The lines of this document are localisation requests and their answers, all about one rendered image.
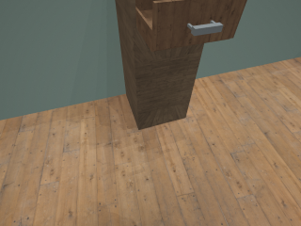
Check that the drawer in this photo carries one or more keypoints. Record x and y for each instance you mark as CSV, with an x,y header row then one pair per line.
x,y
163,23

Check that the cabinet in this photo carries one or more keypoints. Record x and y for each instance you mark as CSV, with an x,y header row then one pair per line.
x,y
158,84

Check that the handle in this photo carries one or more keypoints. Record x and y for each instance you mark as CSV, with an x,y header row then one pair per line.
x,y
203,29

